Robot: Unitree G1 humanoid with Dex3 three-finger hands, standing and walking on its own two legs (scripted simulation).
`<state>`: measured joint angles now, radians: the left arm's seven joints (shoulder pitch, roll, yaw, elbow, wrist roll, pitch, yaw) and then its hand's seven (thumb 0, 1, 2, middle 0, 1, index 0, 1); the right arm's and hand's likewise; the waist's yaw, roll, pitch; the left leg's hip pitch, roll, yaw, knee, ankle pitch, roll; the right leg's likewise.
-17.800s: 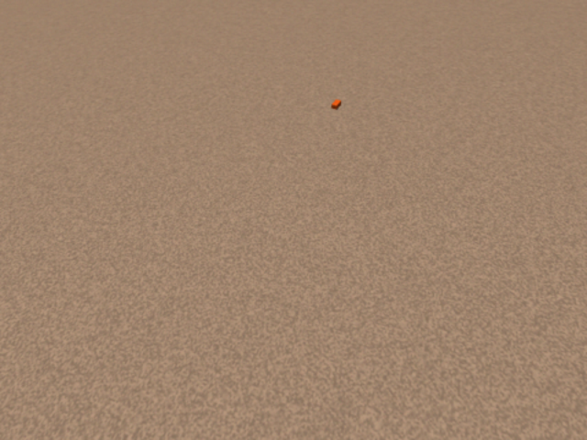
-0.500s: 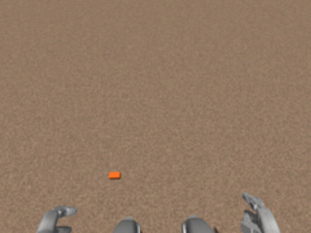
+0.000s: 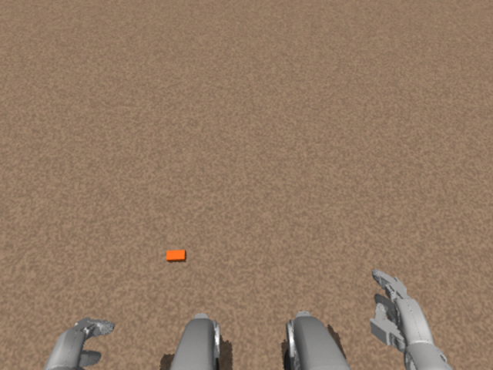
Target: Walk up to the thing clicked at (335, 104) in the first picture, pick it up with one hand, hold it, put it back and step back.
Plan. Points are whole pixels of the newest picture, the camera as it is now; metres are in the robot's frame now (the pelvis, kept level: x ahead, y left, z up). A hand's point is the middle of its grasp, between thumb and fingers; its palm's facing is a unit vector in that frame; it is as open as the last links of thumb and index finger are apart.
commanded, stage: rise first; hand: left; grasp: from above
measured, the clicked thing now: (176, 255) +0.46 +0.25 -0.65
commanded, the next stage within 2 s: none
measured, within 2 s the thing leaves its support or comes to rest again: neither
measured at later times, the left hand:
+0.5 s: hand (125, 302) +0.26 +0.30 -0.33, palm faces -0.48 -0.38 -0.79, open 11.9 cm
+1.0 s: hand (138, 274) +0.35 +0.31 -0.45, palm faces -0.47 -0.05 -0.88, open 11.3 cm
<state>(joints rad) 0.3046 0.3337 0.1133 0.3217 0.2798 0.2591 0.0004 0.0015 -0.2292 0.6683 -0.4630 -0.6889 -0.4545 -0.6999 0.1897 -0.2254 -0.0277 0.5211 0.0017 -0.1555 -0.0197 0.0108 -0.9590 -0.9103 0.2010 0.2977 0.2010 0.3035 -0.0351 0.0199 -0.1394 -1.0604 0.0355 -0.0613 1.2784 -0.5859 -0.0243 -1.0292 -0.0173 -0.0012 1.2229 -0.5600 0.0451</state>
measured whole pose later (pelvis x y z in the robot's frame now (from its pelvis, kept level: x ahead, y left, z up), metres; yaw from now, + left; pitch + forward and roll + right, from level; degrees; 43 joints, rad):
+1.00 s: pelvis -0.09 +0.01 -0.31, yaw -5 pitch +32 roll -8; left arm -0.78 0.80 0.18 1.25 1.24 -0.40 0.26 0.00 -0.06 0.65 -0.49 -0.54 -0.49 -0.55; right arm 0.14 -0.28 -0.01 0.76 -0.11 0.01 0.11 0.00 -0.90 -0.90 0.20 0.30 0.20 0.30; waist -0.15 0.00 -0.06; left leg -2.23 -0.02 -0.15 2.34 -0.67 -0.03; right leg -2.16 0.02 0.00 2.24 -0.66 0.06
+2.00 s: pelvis -0.07 +0.01 -0.35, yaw -8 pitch +33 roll -11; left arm -0.94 0.92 0.20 1.50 1.36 -0.39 0.42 0.00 -0.17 0.72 -0.41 -0.65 -0.41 -0.66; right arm 0.10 -0.28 0.08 0.74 -0.21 0.01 0.15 0.00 -0.91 -0.90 0.20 0.30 0.20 0.30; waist -0.24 -0.04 0.00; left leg -2.35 -0.03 -0.19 2.49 -0.73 -0.03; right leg -2.26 0.03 -0.02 2.36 -0.70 0.07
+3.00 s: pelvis -0.07 +0.02 -0.35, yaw -10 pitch +32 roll -13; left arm -1.00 0.97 0.17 1.54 1.37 -0.38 0.41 0.00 -0.21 0.74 -0.37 -0.73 -0.38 -0.73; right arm 0.13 -0.28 0.14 0.70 -0.20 -0.02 0.17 0.00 -0.91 -0.90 0.20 0.30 0.20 0.30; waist -0.27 -0.04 0.01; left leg -2.37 -0.03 -0.20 2.50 -0.71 0.00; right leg -2.25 0.03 -0.04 2.35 -0.68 0.06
